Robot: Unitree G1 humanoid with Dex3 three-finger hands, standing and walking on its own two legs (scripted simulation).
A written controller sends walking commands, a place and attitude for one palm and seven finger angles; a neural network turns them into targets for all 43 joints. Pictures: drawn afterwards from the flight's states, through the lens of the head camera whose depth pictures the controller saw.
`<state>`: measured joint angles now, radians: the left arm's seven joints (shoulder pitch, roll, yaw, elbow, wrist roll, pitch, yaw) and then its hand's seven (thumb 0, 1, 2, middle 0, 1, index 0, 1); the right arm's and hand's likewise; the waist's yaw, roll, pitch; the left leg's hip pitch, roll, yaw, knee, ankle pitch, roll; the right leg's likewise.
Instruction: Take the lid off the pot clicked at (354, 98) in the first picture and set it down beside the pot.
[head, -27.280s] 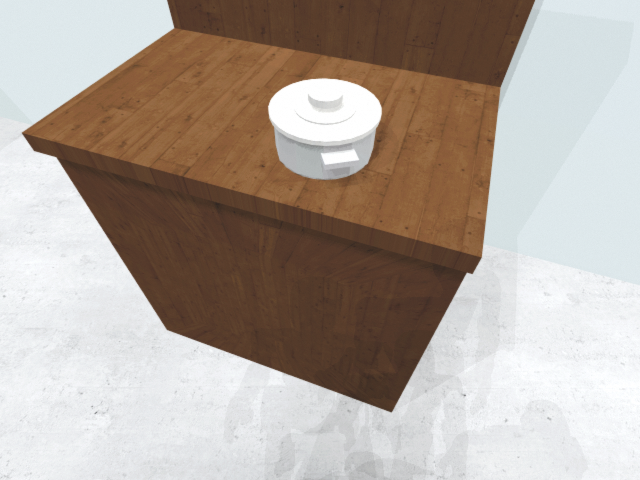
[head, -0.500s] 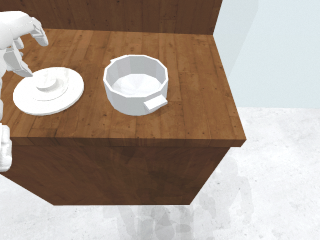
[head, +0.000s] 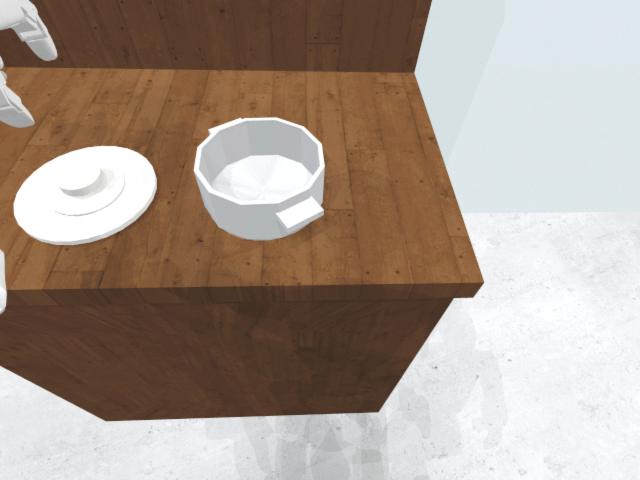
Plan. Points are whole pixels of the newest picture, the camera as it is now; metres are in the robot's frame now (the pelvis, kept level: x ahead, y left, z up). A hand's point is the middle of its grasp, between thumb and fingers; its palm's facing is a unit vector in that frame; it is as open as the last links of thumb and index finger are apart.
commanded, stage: raise the empty hand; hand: left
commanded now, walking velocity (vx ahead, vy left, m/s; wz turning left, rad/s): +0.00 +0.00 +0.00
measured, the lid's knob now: (80, 178) +0.49 +0.30 +0.09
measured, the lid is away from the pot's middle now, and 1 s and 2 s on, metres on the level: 0.24 0.24 0.24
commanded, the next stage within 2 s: draw the hand back to the body in 0.04 s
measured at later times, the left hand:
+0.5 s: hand out of the picture +0.45 +0.30 +0.23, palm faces -0.23 -0.08 -0.97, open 11.0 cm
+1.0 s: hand (17, 81) +0.39 +0.23 +0.29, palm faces +0.43 -0.88 -0.21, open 10.6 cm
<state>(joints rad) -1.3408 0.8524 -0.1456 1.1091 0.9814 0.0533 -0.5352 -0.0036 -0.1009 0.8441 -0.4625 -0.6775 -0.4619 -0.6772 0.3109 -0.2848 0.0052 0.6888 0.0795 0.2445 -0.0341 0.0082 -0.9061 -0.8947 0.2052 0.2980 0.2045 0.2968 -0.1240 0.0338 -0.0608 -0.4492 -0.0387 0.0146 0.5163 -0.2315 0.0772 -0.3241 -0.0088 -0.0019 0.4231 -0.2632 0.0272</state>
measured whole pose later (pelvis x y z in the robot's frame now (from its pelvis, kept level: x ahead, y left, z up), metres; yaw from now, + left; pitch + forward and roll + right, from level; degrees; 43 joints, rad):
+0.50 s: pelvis +0.00 -0.01 +0.00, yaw +0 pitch +8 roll -2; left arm -1.06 0.85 -0.07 0.81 0.92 0.10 -0.56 0.00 -0.10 0.84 -0.46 -0.68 -0.46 -0.68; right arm 0.26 -0.29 0.00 0.62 0.09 0.27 -0.01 0.01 -0.91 -0.89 0.20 0.30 0.20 0.30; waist -0.09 0.05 -0.05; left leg -0.40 -0.04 0.01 0.50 -0.22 0.07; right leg -0.29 -0.01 0.00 0.42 -0.27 0.02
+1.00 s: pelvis +0.01 -0.04 +0.01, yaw -2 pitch +0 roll -1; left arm -0.55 0.54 0.37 0.30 -0.04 -0.03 0.06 0.00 0.02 0.85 -0.43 -0.63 -0.43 -0.63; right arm 0.22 -0.26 0.03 0.63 0.04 0.05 -0.05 0.01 -0.90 -0.89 0.21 0.30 0.21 0.30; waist -0.02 0.03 -0.02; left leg -0.20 0.01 0.03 0.43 -0.23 0.02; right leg -0.10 0.04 0.02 0.35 -0.25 -0.02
